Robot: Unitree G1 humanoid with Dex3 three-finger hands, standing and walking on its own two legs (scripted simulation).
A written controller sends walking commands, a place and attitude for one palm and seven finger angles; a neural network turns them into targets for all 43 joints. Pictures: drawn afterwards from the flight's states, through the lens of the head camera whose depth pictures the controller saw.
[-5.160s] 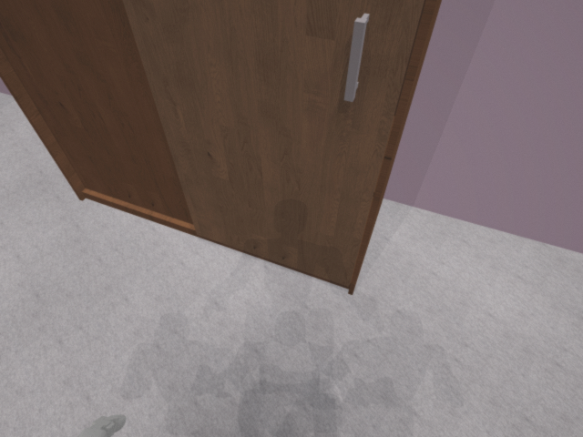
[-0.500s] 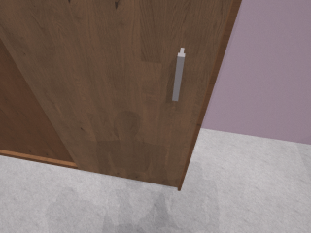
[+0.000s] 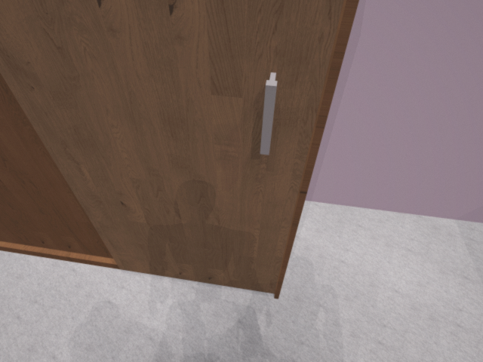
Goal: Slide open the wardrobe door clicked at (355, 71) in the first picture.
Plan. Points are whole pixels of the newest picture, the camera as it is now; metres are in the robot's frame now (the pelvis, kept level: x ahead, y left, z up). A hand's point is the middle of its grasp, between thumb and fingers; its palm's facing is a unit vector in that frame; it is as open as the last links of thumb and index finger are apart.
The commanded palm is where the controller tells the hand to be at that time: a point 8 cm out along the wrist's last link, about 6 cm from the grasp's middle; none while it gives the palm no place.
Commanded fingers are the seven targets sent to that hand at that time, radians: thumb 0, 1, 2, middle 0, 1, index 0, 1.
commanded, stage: look again from close up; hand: right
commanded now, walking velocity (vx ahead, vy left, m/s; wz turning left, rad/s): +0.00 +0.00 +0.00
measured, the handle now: (268, 115) +0.52 -0.01 +0.16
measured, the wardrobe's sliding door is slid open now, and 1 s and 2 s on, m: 0.00 0.00 0.00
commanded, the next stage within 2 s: none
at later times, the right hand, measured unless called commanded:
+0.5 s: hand out of the picture +0.05 -0.26 -0.15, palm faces -0.02 +0.94 -0.34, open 7.4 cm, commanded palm none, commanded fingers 0.00 -0.90 -0.90 0.20 0.30 0.20 0.30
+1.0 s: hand out of the picture +0.01 -0.23 -0.16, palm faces -0.03 +0.97 -0.25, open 7.4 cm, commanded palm none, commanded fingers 0.00 -0.90 -0.90 0.20 0.30 0.20 0.30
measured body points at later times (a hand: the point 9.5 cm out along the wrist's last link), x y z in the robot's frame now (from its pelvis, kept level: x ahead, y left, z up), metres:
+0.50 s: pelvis -0.02 -0.02 +0.01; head -0.03 -0.02 +0.46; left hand +0.07 +0.28 -0.12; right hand +0.05 -0.31 -0.12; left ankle +0.01 +0.11 -0.74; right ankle +0.02 -0.10 -0.74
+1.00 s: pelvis -0.02 -0.02 +0.01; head -0.02 -0.04 +0.46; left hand +0.03 +0.25 -0.13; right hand +0.02 -0.28 -0.15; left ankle +0.01 +0.11 -0.74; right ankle +0.02 -0.10 -0.74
